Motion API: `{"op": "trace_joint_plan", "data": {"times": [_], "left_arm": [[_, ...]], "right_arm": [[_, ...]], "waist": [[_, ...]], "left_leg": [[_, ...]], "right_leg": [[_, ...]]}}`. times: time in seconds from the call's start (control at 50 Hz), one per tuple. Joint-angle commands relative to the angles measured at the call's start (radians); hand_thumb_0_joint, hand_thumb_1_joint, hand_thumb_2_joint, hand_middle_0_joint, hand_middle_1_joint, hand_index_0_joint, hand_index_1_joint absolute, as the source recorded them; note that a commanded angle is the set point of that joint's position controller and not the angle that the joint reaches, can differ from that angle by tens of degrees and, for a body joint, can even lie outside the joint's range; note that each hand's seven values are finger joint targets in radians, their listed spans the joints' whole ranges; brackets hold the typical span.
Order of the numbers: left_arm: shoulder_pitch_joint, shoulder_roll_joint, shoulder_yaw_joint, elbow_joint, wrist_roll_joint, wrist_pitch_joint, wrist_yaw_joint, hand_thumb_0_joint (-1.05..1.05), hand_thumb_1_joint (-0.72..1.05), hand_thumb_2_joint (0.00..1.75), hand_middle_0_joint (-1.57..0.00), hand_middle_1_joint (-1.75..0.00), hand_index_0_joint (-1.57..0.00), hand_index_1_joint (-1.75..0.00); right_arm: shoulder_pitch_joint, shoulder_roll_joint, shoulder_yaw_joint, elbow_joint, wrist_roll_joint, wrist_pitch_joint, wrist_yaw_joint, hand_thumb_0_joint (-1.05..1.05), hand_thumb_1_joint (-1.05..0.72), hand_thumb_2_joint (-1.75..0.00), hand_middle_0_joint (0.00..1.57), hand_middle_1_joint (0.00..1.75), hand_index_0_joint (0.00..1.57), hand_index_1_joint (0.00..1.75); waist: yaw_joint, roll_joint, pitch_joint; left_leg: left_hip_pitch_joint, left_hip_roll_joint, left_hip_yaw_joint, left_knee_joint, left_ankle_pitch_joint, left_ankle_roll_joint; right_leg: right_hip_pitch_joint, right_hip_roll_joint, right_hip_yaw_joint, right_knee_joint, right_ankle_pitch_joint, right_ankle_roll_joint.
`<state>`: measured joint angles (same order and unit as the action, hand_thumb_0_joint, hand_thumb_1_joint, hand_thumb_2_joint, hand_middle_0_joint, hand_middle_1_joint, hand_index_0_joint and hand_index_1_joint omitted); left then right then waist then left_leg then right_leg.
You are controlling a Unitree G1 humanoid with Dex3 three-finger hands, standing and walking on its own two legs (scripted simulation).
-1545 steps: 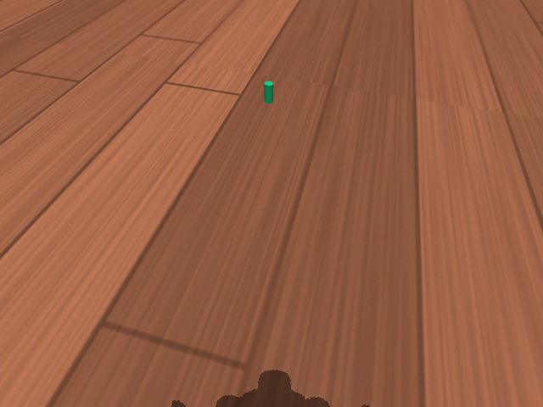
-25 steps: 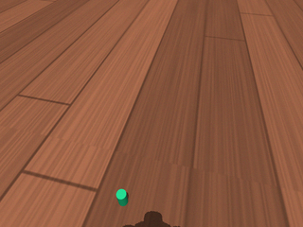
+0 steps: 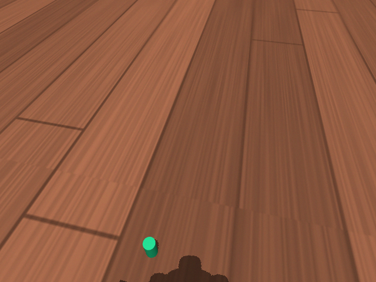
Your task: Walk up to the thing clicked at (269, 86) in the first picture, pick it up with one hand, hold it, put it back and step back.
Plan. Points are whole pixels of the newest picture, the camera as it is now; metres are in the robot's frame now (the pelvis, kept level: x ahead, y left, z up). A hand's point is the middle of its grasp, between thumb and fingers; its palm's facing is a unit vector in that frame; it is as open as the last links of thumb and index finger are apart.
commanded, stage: stand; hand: left
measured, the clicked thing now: (150, 247) +0.40 +0.19 -0.72
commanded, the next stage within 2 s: step back in 0.52 s
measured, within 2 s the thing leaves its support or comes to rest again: neither
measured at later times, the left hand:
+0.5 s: hand out of the picture +0.09 +0.24 -0.16, palm faces -0.01 -0.94 -0.34, open 7.4 cm
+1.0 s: hand out of the picture +0.08 +0.30 -0.18, palm faces -0.06 -0.93 -0.36, open 7.4 cm
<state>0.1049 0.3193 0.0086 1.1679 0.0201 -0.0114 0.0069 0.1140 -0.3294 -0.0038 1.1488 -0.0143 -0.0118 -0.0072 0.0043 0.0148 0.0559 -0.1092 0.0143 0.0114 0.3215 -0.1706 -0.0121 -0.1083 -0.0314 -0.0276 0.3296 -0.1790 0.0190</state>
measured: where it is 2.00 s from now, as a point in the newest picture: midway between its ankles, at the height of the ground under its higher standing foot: outside the picture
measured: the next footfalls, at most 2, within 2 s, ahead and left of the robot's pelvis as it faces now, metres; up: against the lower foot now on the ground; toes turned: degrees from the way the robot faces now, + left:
right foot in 1.26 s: -0.11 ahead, -0.10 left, +0.00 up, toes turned -2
left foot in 1.58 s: -0.17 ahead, +0.15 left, +0.00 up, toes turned -4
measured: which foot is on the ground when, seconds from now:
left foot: down 0.00-1.00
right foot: down 0.00-0.82, up 0.84-1.00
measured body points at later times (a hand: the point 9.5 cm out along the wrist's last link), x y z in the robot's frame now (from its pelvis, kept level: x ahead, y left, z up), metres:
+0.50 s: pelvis +0.01 +0.00 +0.00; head +0.02 -0.01 +0.45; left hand +0.09 +0.29 -0.13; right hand +0.09 -0.30 -0.14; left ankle +0.00 +0.13 -0.75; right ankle +0.00 -0.13 -0.75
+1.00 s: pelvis -0.06 +0.04 -0.02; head +0.02 +0.07 +0.42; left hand +0.09 +0.35 -0.15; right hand +0.00 -0.27 -0.13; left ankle -0.03 +0.13 -0.75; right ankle -0.09 -0.10 -0.67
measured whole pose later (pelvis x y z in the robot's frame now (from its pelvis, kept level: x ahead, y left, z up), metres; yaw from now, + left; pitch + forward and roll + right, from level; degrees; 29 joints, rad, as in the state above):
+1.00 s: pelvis -0.06 +0.04 -0.02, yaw -1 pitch -1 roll -1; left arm 0.05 0.40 0.06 0.89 0.01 0.06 0.03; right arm 0.15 -0.35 -0.05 0.93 -0.02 0.03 -0.01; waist -0.02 -0.04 0.20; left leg -0.30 -0.02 0.01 0.59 -0.27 0.06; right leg -0.47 0.12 0.16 1.15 -0.52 -0.01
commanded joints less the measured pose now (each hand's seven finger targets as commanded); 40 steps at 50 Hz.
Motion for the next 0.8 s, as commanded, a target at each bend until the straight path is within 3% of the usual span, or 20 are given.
{"op": "trace_joint_plan", "data": {"times": [0.0, 0.28, 0.38, 0.48, 0.5, 0.54, 0.58, 0.62, 0.64, 0.68, 0.7, 0.72, 0.74, 0.76, 0.78], "left_arm": [[-0.036, 0.212, 0.038, -0.059, -0.005, -0.020, 0.012, 0.00, 0.90, 0.90, -0.20, -0.30, -0.20, -0.30], [-0.037, 0.215, 0.040, -0.066, -0.005, -0.019, 0.014, 0.00, 0.90, 0.90, -0.20, -0.30, -0.20, -0.30], [-0.046, 0.212, 0.040, -0.070, -0.006, -0.018, 0.013, 0.00, 0.90, 0.90, -0.20, -0.30, -0.20, -0.30], [-0.050, 0.226, 0.043, -0.073, -0.005, -0.021, 0.013, 0.00, 0.90, 0.90, -0.20, -0.30, -0.20, -0.30], [-0.043, 0.298, 0.085, -0.100, -0.029, -0.012, 0.015, 0.00, 0.90, 0.90, -0.20, -0.30, -0.20, -0.30], [-0.014, 0.292, 0.090, -0.136, -0.030, -0.009, 0.020, 0.00, 0.90, 0.90, -0.20, -0.30, -0.20, -0.30], [-0.023, 0.295, 0.100, -0.172, -0.027, -0.002, 0.020, 0.00, 0.90, 0.90, -0.20, -0.30, -0.20, -0.30], [-0.046, 0.314, 0.104, -0.209, -0.019, 0.005, 0.020, 0.00, 0.90, 0.90, -0.20, -0.30, -0.20, -0.30], [-0.065, 0.320, 0.107, -0.227, -0.015, 0.010, 0.022, 0.00, 0.90, 0.90, -0.20, -0.30, -0.20, -0.30], [-0.095, 0.336, 0.112, -0.271, 0.003, 0.017, 0.024, 0.00, 0.90, 0.90, -0.20, -0.30, -0.20, -0.30], [-0.126, 0.341, 0.114, -0.291, 0.009, 0.019, 0.024, 0.00, 0.90, 0.90, -0.20, -0.30, -0.20, -0.30], [-0.143, 0.330, 0.112, -0.308, 0.008, 0.021, 0.024, 0.00, 0.90, 0.90, -0.20, -0.30, -0.20, -0.30], [-0.156, 0.315, 0.104, -0.315, 0.005, 0.025, 0.024, 0.00, 0.90, 0.90, -0.20, -0.30, -0.20, -0.30], [-0.138, 0.294, 0.096, -0.321, 0.000, 0.033, 0.022, 0.00, 0.90, 0.90, -0.20, -0.30, -0.20, -0.30], [-0.126, 0.245, 0.087, -0.332, -0.015, 0.045, 0.021, 0.00, 0.90, 0.90, -0.20, -0.30, -0.20, -0.30]], "right_arm": [[-0.033, -0.207, -0.035, -0.052, -0.003, -0.016, -0.011, 0.00, -0.90, -0.90, 0.20, 0.30, 0.20, 0.30], [-0.051, -0.208, -0.037, -0.057, -0.001, -0.016, -0.012, 0.00, -0.90, -0.90, 0.20, 0.30, 0.20, 0.30], [-0.057, -0.212, -0.036, -0.059, -0.001, -0.013, -0.011, 0.00, -0.90, -0.90, 0.20, 0.30, 0.20, 0.30], [-0.051, -0.210, -0.038, -0.061, -0.002, -0.012, -0.010, 0.00, -0.90, -0.90, 0.20, 0.30, 0.20, 0.30], [-0.082, -0.259, -0.058, -0.083, 0.006, 0.006, -0.002, 0.00, -0.90, -0.90, 0.20, 0.30, 0.20, 0.30], [-0.055, -0.245, -0.061, -0.116, 0.018, 0.016, 0.002, 0.00, -0.90, -0.90, 0.20, 0.30, 0.20, 0.30], [-0.038, -0.238, -0.070, -0.141, 0.019, 0.025, 0.004, 0.00, -0.90, -0.90, 0.20, 0.30, 0.20, 0.30], [-0.027, -0.229, -0.074, -0.163, 0.019, 0.037, 0.006, 0.00, -0.90, -0.90, 0.20, 0.30, 0.20, 0.30], [-0.018, -0.223, -0.078, -0.172, 0.017, 0.043, 0.007, 0.00, -0.90, -0.90, 0.20, 0.30, 0.20, 0.30], [0.019, -0.213, -0.085, -0.193, 0.012, 0.057, 0.013, 0.00, -0.90, -0.90, 0.20, 0.30, 0.20, 0.30], [0.065, -0.214, -0.087, -0.198, 0.012, 0.060, 0.016, 0.00, -0.90, -0.90, 0.20, 0.30, 0.20, 0.30], [0.083, -0.222, -0.091, -0.203, 0.016, 0.057, 0.019, 0.00, -0.90, -0.90, 0.20, 0.30, 0.20, 0.30], [0.108, -0.223, -0.094, -0.197, 0.014, 0.050, 0.018, 0.00, -0.90, -0.90, 0.20, 0.30, 0.20, 0.30], [0.111, -0.235, -0.099, -0.199, 0.008, 0.040, 0.015, 0.00, -0.90, -0.90, 0.20, 0.30, 0.20, 0.30], [0.091, -0.290, -0.114, -0.212, -0.014, 0.033, 0.011, 0.00, -0.90, -0.90, 0.20, 0.30, 0.20, 0.30]], "waist": [[0.000, -0.017, -0.077], [-0.001, -0.010, -0.103], [0.000, -0.014, -0.069], [-0.005, -0.018, -0.076], [-0.003, -0.030, 0.026], [-0.008, -0.030, -0.062], [-0.011, -0.059, -0.131], [-0.009, -0.100, -0.148], [-0.013, -0.127, -0.139], [-0.017, -0.220, -0.117], [-0.040, -0.238, -0.112], [-0.051, -0.225, -0.108], [-0.063, -0.206, -0.102], [-0.056, -0.127, -0.094], [-0.045, 0.075, -0.072]], "left_leg": [[0.010, 0.112, -0.093, -0.047, 0.139, 0.028], [0.053, 0.121, -0.081, -0.033, 0.246, 0.026], [0.020, 0.116, -0.083, -0.052, 0.156, 0.022], [0.024, 0.120, -0.085, -0.053, 0.147, 0.023], [-0.058, 0.095, -0.089, 0.055, 0.272, 0.046], [-0.034, 0.090, -0.067, 0.124, 0.310, 0.056], [-0.031, 0.062, -0.044, 0.213, 0.275, 0.056], [-0.054, 0.012, -0.020, 0.308, 0.167, 0.049], [-0.082, -0.016, -0.014, 0.376, 0.064, 0.046], [-0.138, -0.058, -0.031, 0.535, -0.291, 0.058], [-0.139, -0.034, -0.066, 0.541, -0.343, 0.066], [-0.133, -0.025, -0.072, 0.500, -0.314, 0.070], [-0.122, -0.016, -0.054, 0.387, -0.209, 0.066], [-0.117, 0.008, -0.053, 0.216, 0.069, 0.059], [-0.122, 0.132, -0.222, 0.099, 0.319, 0.084]], "right_leg": [[0.027, -0.109, 0.088, -0.054, 0.161, -0.023], [0.044, -0.112, 0.078, -0.037, 0.266, -0.028], [0.032, -0.108, 0.083, -0.063, 0.183, -0.022], [0.038, -0.113, 0.087, -0.062, 0.176, -0.029], [-0.044, -0.101, 0.107, 0.016, 0.339, -0.041], [-0.014, -0.115, 0.104, 0.062, 0.410, -0.069], [-0.020, -0.143, 0.130, 0.077, 0.422, -0.109], [-0.052, -0.204, 0.193, 0.072, 0.428, -0.166], [-0.075, -0.236, 0.212, 0.064, 0.414, -0.200], [-0.131, -0.315, 0.267, 0.057, 0.392, -0.269], [-0.159, -0.327, 0.259, 0.071, 0.363, -0.270], [-0.166, -0.298, 0.221, 0.115, 0.356, -0.247], [-0.162, -0.252, 0.178, 0.178, 0.339, -0.204], [-0.148, -0.178, 0.127, 0.264, 0.263, -0.147], [-0.208, -0.034, 0.057, 0.436, 0.081, -0.081]]}}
